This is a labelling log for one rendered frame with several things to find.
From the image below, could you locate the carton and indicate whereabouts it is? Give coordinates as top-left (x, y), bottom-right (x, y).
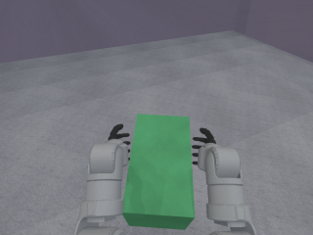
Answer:
top-left (122, 114), bottom-right (195, 230)

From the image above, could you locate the right robot forearm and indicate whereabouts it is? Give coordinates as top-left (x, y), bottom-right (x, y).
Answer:
top-left (198, 143), bottom-right (257, 235)

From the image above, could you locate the robot right hand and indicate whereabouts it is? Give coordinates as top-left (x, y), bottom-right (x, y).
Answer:
top-left (192, 127), bottom-right (216, 165)

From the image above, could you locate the robot left hand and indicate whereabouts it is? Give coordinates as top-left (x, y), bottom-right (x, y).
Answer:
top-left (108, 123), bottom-right (130, 161)

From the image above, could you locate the left robot forearm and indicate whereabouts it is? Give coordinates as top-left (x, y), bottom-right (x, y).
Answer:
top-left (74, 139), bottom-right (129, 235)

